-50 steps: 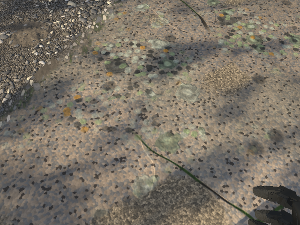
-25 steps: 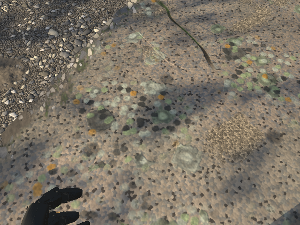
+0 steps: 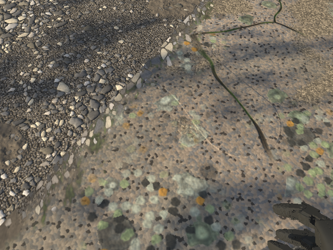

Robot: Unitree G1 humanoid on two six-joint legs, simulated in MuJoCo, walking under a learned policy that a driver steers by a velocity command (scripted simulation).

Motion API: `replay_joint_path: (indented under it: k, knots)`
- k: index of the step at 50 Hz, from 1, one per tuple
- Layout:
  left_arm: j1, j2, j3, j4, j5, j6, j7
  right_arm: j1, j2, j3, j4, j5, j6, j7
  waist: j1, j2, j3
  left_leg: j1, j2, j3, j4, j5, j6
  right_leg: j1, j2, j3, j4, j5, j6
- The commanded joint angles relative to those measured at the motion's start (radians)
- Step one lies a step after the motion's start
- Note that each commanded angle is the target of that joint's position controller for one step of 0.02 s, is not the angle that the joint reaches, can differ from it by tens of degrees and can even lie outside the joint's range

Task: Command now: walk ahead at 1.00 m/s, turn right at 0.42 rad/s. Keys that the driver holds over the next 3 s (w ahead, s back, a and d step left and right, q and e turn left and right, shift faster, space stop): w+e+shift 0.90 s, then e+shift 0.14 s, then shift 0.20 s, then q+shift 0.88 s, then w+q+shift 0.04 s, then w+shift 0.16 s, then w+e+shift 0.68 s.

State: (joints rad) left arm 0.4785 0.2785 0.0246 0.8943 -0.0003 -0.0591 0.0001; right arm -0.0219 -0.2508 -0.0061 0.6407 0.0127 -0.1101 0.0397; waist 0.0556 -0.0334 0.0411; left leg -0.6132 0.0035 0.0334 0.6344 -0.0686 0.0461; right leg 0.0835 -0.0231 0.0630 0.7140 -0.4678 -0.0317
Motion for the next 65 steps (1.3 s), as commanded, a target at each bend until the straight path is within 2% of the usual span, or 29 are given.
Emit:
replay_joint_path:
  k: [1,3,6,8,11,16,18,21,22,23,24,25,26,27,30,33,36,40,43,44,45,46,48,49,53,60,63,64,65]
  knots:
    - [0.012,0.096,0.011,-0.114,-0.077,-0.047,0.0,0.508,-0.205,-0.085,0.082,-0.014,-0.002,-0.013,-0.224,0.311,-0.425,1.082,0.369,-0.82,-0.363,-0.77,0.153,-0.825,0.003,0.095,0.748,0.063,-0.051]
    - [-0.185,0.108,0.019,-0.172,-0.052,-0.051,0.009,0.384,-0.156,-0.074,0.101,-0.025,-0.013,-0.016,-0.183,0.077,-0.158,0.757,0.316,-0.505,-0.364,-0.4,0.104,-0.843,-0.079,0.06,0.678,0.174,-0.047]
    - [-0.111,0.056,0.032,-0.156,-0.055,0.003,-0.009,0.272,-0.058,-0.056,0.132,-0.034,-0.03,-0.012,-0.059,0.137,-0.078,0.512,0.253,-0.243,-0.426,-0.203,0.091,-0.704,-0.163,0.075,0.591,0.245,-0.036]
    - [-0.148,0.03,0.03,-0.17,-0.052,0.037,-0.011,0.233,-0.068,-0.061,0.148,-0.014,-0.031,-0.013,-0.038,0.119,0.013,0.428,0.252,-0.116,-0.474,-0.112,0.078,-0.752,-0.186,0.055,0.568,0.255,-0.026]
    - [-0.228,0.031,0.029,-0.206,-0.042,0.044,-0.015,0.217,-0.099,-0.067,0.15,-0.035,-0.03,-0.027,-0.029,0.077,0.087,0.388,0.198,0.05,-0.517,0.008,0.062,-0.813,-0.168,0.028,0.44,0.436,-0.015]
    - [-0.409,0.039,0.022,-0.267,-0.036,0.016,-0.064,0.305,-0.18,-0.076,0.161,-0.031,-0.017,-0.055,-0.086,-0.002,0.14,0.547,0.189,0.214,-0.534,0.249,0.006,-0.803,-0.101,-0.128,0.108,0.649,-0.057]
    - [-0.416,0.075,0.039,-0.289,-0.041,0.008,-0.085,0.327,-0.232,-0.085,0.156,-0.032,0.002,-0.07,-0.061,0.041,0.083,0.651,0.194,0.249,-0.431,0.71,-0.032,-0.689,-0.015,-0.232,0.035,0.631,-0.084]
    - [-0.074,0.195,0.1,-0.229,-0.058,0.044,-0.075,0.243,-0.319,-0.111,0.115,-0.012,0.047,-0.081,0.157,0.176,-0.096,0.663,0.249,0.233,0.013,1.283,-0.011,-0.306,0.08,-0.259,0.115,0.397,-0.14]
    - [0.173,0.271,0.14,-0.16,-0.051,0.062,-0.055,0.172,-0.3,-0.108,0.091,-0.004,0.042,-0.068,0.27,0.142,-0.186,0.492,0.219,0.198,0.33,1.143,0.004,0.021,0.072,-0.17,0.06,0.387,-0.182]
    - [0.219,0.289,0.153,-0.124,-0.051,0.078,-0.034,0.089,-0.154,-0.071,0.07,0.008,0.01,-0.05,0.285,-0.179,-0.077,0.197,-0.031,0.195,0.895,0.085,-0.042,0.142,0.028,-0.04,-0.06,0.45,-0.251]
    - [0.03,0.255,0.103,-0.188,-0.009,0.046,-0.042,0.309,0.007,-0.021,-0.005,0.01,-0.044,-0.025,-0.017,-0.393,-0.193,-0.189,-0.13,-0.054,1.129,-0.506,-0.046,0.288,-0.137,0.572,-0.224,0.127,-0.446]
    - [-0.003,0.176,0.089,-0.242,0.007,0.02,-0.046,0.217,-0.099,-0.023,-0.046,0.021,-0.086,-0.011,0.045,-0.219,-0.282,-0.232,-0.09,-0.205,1.081,-0.42,0.013,0.266,-0.216,0.817,-0.443,-0.218,-0.452]
    - [-0.006,0.154,0.087,-0.234,0.012,-0.009,-0.053,0.118,-0.141,-0.038,-0.073,0.044,-0.096,-0.011,0.023,-0.035,-0.122,-0.255,-0.056,-0.188,0.956,-0.36,0.035,0.105,-0.218,0.822,-0.536,-0.258,-0.39]
    - [-0.06,0.135,0.08,-0.234,0.002,-0.03,-0.06,0.123,-0.132,-0.038,-0.063,0.026,-0.086,-0.023,-0.04,0.13,-0.074,-0.193,0.004,-0.197,0.82,-0.3,0.037,-0.038,-0.2,0.752,-0.523,-0.211,-0.345]
    - [-0.193,0.138,0.075,-0.271,-0.009,-0.036,-0.032,0.183,-0.145,-0.051,-0.029,-0.018,-0.034,-0.036,-0.123,0.113,0.013,-0.001,0.067,-0.199,0.596,-0.243,-0.046,-0.371,-0.062,0.505,-0.508,0.028,-0.318]
    - [-0.156,0.117,0.069,-0.259,-0.026,-0.029,0.007,0.017,-0.097,-0.036,-0.085,-0.037,-0.017,-0.048,-0.059,0.082,0.062,0.076,0.059,-0.131,0.287,-0.086,-0.112,-0.512,0.015,0.336,-0.509,0.22,-0.293]
    - [-0.124,0.142,0.082,-0.241,-0.035,-0.009,0.02,-0.102,-0.043,-0.028,-0.136,-0.017,-0.018,-0.04,0.018,0.002,0.035,0.237,-0.011,-0.083,-0.004,0.139,-0.143,-0.571,0.064,0.278,-0.472,0.187,-0.219]
    - [-0.09,0.118,0.088,-0.214,-0.052,-0.001,0.028,-0.092,-0.13,-0.072,-0.146,0.032,-0.032,-0.034,0.021,-0.079,-0.004,0.269,-0.008,-0.167,-0.146,0.127,-0.144,-0.361,0.015,0.391,-0.349,0.117,-0.173]
    - [-0.155,0.09,0.079,-0.244,-0.016,0.009,0.014,0.28,-0.215,-0.129,-0.071,0.042,-0.041,-0.042,-0.195,-0.092,-0.211,0.65,0.043,-0.158,-0.082,-0.044,-0.078,-0.349,0.039,0.338,0.074,0.432,-0.095]
    - [-0.13,-0.031,0.037,-0.274,0.02,0.005,0.001,0.5,-0.267,-0.131,-0.038,0.024,-0.03,-0.052,-0.24,0.107,-0.394,0.998,0.209,-0.383,-0.046,-0.319,-0.047,-0.559,0.093,0.243,0.458,0.08,-0.072]
    - [0.027,-0.058,0.016,-0.339,-0.079,-0.011,0.0,0.479,-0.344,-0.136,-0.024,-0.031,-0.034,-0.026,-0.1,0.636,-0.457,1.127,0.443,-1.087,-0.364,-0.794,0.127,-0.906,0.124,0.156,0.755,-0.101,-0.044]
    - [-0.018,0.05,0.027,-0.292,-0.093,0.001,0.013,0.381,-0.223,-0.117,-0.06,-0.027,-0.024,-0.025,-0.131,0.437,-0.311,1.028,0.417,-1.063,-0.411,-0.927,0.14,-0.992,0.032,0.132,0.837,0.013,-0.027]
    - [-0.239,0.124,0.052,-0.319,-0.026,0.017,0.011,0.296,-0.138,-0.094,-0.043,-0.037,0.001,-0.038,-0.146,0.082,-0.07,0.735,0.326,-0.591,-0.337,-0.256,0.101,-0.927,-0.029,0.075,0.785,0.112,0.003]
    - [-0.291,0.133,0.064,-0.344,-0.006,0.02,0.008,0.262,-0.126,-0.091,-0.024,-0.041,0.007,-0.041,-0.119,0.046,-0.022,0.624,0.28,-0.433,-0.313,0.033,0.092,-0.875,-0.058,0.074,0.71,0.109,0.01]
    - [-0.324,0.06,0.049,-0.395,-0.031,0.053,-0.01,0.217,-0.116,-0.085,0.049,-0.009,0.002,-0.051,-0.057,0.131,0.013,0.493,0.245,-0.167,-0.347,0.45,0.102,-0.825,-0.096,0.006,0.461,0.092,0.037]
    - [-0.395,0.098,0.054,-0.383,-0.003,0.029,-0.063,0.211,-0.254,-0.111,0.094,0.028,0.016,-0.063,-0.051,0.108,-0.084,0.526,0.207,0.037,-0.303,0.575,0.061,-0.484,0.029,-0.079,-0.09,0.468,-0.025]
    - [-0.231,0.163,0.09,-0.335,0.012,0.023,-0.052,0.239,-0.239,-0.1,0.108,0.034,0.022,-0.063,0.056,0.064,-0.166,0.48,0.17,0.076,0.006,0.605,0.015,-0.177,0.073,-0.076,-0.249,0.602,-0.103]
    - [-0.192,0.217,0.093,-0.335,0.027,0.025,-0.031,0.287,-0.176,-0.072,0.094,-0.01,0.025,-0.056,0.052,-0.105,-0.242,0.285,0.09,0.09,0.317,0.056,-0.028,0.054,-0.113,0.118,-0.208,1.079,-0.172]
    - [-0.265,0.192,0.045,-0.373,0.067,0.019,-0.018,0.475,-0.085,-0.025,0.121,-0.03,0.029,-0.032,-0.06,-0.249,-0.473,0.105,0.006,-0.054,0.618,-0.686,-0.074,0.271,-0.451,0.487,-0.147,1.514,-0.392]
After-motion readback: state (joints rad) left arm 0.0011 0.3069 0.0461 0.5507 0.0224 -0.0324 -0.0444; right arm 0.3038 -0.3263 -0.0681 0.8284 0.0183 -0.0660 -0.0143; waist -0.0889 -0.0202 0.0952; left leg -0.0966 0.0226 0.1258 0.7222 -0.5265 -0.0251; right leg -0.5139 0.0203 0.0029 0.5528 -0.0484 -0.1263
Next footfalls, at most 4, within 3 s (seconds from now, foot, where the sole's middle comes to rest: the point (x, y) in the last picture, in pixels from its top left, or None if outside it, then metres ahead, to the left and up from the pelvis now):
0.44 right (211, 213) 0.59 -0.14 -0.74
0.86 left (211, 127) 1.03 -0.15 -0.74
1.28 right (289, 138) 0.99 -0.52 -0.74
1.72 left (245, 108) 1.16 -0.33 -0.74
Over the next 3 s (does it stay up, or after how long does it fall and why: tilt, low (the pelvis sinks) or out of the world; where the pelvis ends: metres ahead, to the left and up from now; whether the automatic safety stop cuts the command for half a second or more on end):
stays up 1.47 -0.54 -0.01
